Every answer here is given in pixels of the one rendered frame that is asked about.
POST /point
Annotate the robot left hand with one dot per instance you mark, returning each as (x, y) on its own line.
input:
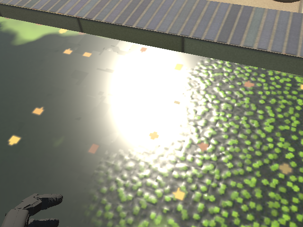
(19, 216)

